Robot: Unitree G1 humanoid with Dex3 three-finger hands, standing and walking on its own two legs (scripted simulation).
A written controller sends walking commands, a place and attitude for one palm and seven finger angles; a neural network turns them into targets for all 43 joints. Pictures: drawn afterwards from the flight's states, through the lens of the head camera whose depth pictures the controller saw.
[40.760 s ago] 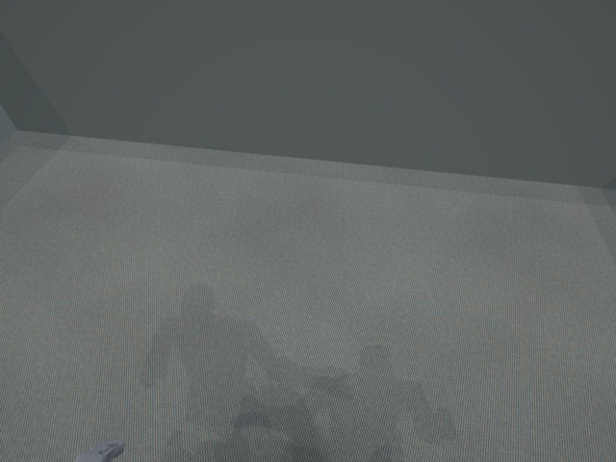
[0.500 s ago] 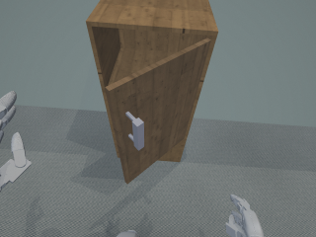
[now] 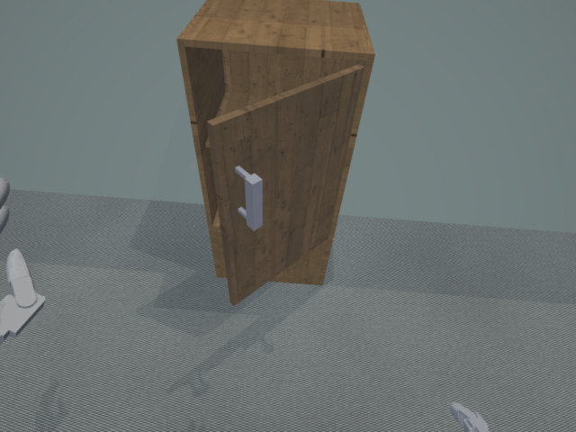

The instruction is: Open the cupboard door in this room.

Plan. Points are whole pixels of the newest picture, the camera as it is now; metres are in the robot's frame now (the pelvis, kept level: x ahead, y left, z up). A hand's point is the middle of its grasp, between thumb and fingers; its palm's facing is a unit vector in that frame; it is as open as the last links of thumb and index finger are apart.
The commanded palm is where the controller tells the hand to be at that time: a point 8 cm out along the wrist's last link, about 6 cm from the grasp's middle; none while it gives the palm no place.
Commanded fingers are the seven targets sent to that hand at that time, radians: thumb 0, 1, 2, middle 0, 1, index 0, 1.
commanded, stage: stop stepping back and stand still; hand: left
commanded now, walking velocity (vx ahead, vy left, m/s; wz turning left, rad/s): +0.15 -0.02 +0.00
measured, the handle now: (247, 197) +0.55 +0.11 -0.01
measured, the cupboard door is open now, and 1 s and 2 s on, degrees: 46 46 46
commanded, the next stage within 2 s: let the arm hang, fingers relaxed in 0.40 s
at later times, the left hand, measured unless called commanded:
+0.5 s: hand (15, 339) +0.16 +0.26 +0.17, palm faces +0.49 -0.73 -0.48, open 7.4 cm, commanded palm none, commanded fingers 0.00 0.90 0.90 -0.20 -0.30 -0.20 -0.30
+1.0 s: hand out of the picture -0.06 +0.19 -0.17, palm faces +0.10 -0.97 -0.23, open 7.1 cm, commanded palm none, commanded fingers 0.00 0.90 0.90 -0.20 -0.30 -0.20 -0.30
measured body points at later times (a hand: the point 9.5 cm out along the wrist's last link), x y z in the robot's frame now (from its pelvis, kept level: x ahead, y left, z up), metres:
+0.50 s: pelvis -0.03 -0.01 -0.01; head -0.05 -0.02 +0.44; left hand +0.13 +0.29 +0.20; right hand +0.12 -0.24 -0.09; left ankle +0.00 +0.13 -0.73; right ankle +0.00 -0.10 -0.73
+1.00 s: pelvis -0.04 +0.00 +0.01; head -0.01 +0.00 +0.46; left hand -0.06 +0.24 -0.15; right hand -0.06 -0.22 -0.15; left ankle -0.02 +0.12 -0.73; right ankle +0.00 -0.09 -0.73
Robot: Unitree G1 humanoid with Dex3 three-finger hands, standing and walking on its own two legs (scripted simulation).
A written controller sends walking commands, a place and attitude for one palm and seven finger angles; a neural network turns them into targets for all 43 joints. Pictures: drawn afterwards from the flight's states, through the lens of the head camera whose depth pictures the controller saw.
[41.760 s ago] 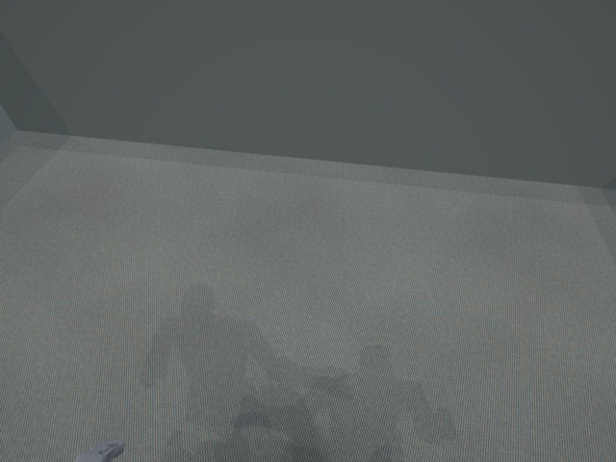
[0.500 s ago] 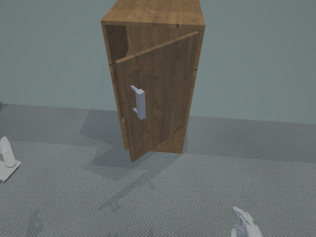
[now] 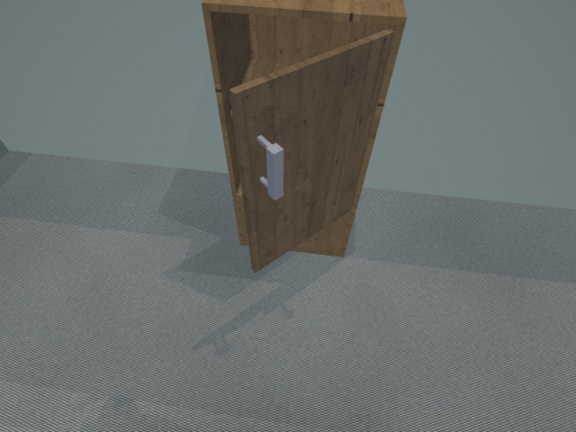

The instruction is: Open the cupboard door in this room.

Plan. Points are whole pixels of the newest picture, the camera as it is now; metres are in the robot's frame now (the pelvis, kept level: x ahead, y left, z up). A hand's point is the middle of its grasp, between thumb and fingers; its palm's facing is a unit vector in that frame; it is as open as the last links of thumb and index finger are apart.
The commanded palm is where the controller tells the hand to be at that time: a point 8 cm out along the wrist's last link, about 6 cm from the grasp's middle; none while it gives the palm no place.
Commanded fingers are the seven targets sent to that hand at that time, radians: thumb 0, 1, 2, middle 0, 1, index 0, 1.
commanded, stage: let the arm hang, fingers relaxed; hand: left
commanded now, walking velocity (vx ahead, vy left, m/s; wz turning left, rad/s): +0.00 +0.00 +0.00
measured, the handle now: (269, 167) +0.60 +0.07 -0.02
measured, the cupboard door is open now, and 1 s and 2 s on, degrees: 46 46 46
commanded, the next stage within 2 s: look to check the result in 0.60 s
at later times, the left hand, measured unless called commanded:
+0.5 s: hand out of the picture +0.01 +0.19 -0.17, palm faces +0.01 -0.98 -0.19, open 7.3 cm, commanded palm none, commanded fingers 0.00 0.90 0.90 -0.20 -0.30 -0.20 -0.30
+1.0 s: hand out of the picture +0.03 +0.19 -0.17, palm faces +0.00 -0.98 -0.20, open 7.3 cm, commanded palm none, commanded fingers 0.00 0.90 0.90 -0.20 -0.30 -0.20 -0.30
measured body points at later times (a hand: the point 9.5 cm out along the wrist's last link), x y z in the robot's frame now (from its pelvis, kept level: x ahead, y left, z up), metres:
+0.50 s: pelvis +0.01 +0.02 +0.00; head +0.02 +0.02 +0.45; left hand +0.01 +0.24 -0.16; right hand -0.01 -0.18 -0.17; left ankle +0.03 +0.13 -0.74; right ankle +0.04 -0.09 -0.74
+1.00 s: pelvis +0.03 +0.02 +0.00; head +0.05 +0.01 +0.45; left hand +0.03 +0.24 -0.16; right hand +0.01 -0.19 -0.16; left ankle +0.03 +0.13 -0.74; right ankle +0.04 -0.09 -0.74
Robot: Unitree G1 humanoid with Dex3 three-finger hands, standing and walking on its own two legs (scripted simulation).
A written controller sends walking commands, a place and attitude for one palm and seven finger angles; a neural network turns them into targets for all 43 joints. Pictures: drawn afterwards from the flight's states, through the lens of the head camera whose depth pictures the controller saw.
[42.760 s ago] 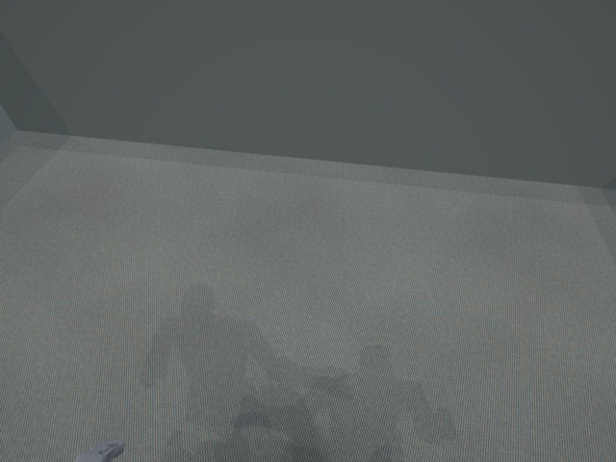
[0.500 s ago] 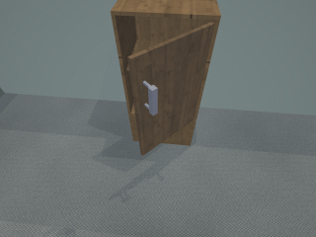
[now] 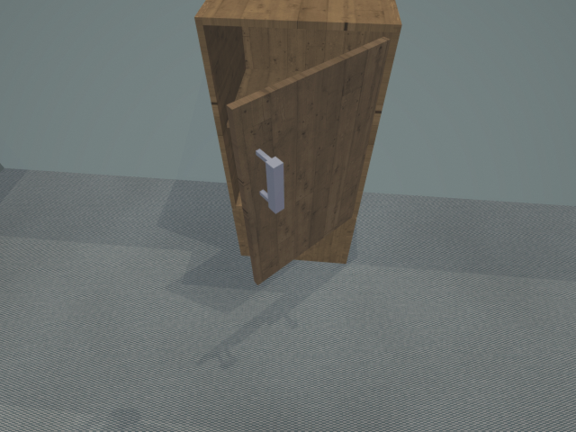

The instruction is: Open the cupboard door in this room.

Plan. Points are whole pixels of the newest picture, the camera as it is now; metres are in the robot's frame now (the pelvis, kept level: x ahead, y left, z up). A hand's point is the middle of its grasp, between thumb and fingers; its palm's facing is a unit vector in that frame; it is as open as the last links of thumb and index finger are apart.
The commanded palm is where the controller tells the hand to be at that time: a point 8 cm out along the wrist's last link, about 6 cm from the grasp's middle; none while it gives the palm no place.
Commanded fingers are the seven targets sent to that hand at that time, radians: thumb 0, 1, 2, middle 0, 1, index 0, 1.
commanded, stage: look to check the result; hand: left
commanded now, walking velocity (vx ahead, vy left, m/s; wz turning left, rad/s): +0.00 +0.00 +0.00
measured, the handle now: (268, 181) +0.57 +0.07 -0.02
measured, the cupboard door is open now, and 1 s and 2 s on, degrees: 46 46 46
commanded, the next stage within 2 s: walk to a spot facing it in 0.16 s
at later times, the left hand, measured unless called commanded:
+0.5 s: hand out of the picture +0.02 +0.17 -0.18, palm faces -0.02 -0.98 -0.20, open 7.4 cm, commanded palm none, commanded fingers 0.00 0.90 0.90 -0.20 -0.30 -0.20 -0.30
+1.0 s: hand out of the picture +0.11 +0.14 -0.16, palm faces -0.27 -0.92 -0.26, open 7.4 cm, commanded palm none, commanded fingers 0.00 0.90 0.90 -0.20 -0.30 -0.20 -0.30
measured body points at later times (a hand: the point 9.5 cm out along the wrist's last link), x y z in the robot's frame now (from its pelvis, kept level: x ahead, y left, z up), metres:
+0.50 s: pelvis +0.00 -0.01 -0.01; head +0.04 -0.02 +0.44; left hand +0.02 +0.22 -0.16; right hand +0.00 -0.23 -0.17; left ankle +0.00 +0.11 -0.74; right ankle +0.02 -0.11 -0.74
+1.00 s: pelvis +0.01 -0.04 +0.00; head +0.06 -0.07 +0.45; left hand +0.13 +0.18 -0.14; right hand +0.06 -0.32 -0.14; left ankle +0.04 +0.13 -0.68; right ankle +0.00 -0.11 -0.74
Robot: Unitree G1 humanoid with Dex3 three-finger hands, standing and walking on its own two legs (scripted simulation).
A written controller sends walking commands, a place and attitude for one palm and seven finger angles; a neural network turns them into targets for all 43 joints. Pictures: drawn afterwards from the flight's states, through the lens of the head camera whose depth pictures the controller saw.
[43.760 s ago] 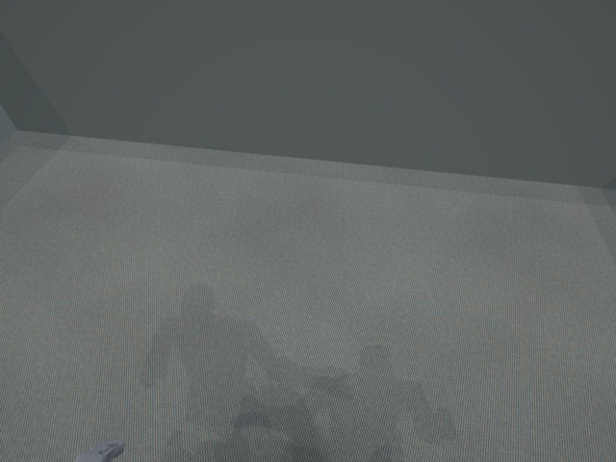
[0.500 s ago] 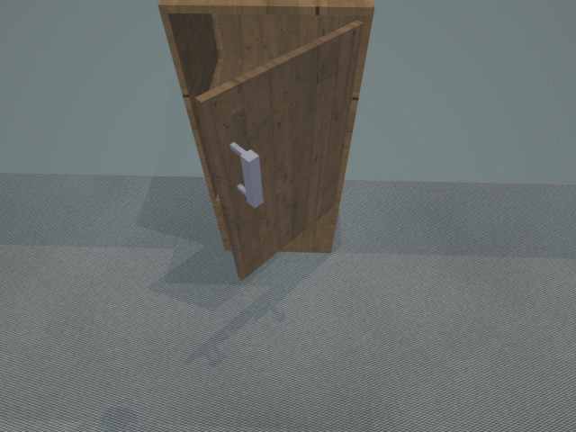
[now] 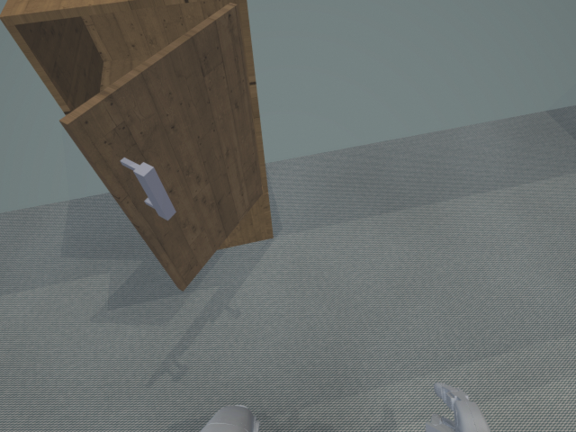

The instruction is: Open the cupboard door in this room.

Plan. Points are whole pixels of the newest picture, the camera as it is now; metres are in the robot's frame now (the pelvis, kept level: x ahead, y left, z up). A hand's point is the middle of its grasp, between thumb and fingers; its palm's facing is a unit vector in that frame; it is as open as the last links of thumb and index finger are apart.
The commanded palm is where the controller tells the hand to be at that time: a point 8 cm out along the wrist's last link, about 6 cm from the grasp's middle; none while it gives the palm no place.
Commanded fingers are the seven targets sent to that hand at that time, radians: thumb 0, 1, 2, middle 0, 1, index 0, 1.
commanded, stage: walk to a spot facing it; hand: left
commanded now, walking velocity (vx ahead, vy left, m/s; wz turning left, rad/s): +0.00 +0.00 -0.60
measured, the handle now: (147, 188) +0.48 +0.31 -0.02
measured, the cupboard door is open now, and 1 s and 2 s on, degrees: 46 46 46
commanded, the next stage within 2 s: none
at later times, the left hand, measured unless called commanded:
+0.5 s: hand (186, 393) +0.18 +0.20 -0.17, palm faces -0.31 -0.91 -0.27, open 7.4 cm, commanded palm none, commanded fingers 0.00 0.90 0.90 -0.20 -0.30 -0.20 -0.30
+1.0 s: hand (255, 374) +0.22 +0.09 -0.17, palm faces -0.59 -0.77 -0.24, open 7.4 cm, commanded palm none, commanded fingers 0.00 0.90 0.90 -0.20 -0.30 -0.20 -0.30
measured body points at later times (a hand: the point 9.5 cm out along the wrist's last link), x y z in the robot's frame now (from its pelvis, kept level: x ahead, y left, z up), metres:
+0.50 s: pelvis +0.00 +0.01 -0.02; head +0.06 +0.00 +0.42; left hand +0.19 +0.24 -0.15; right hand -0.05 -0.25 -0.16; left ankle +0.01 +0.17 -0.74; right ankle -0.03 -0.11 -0.75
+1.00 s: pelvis +0.00 -0.01 -0.02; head +0.03 -0.05 +0.42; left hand +0.25 +0.13 -0.15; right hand -0.12 -0.23 -0.17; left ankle +0.08 +0.13 -0.73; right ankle -0.06 -0.10 -0.75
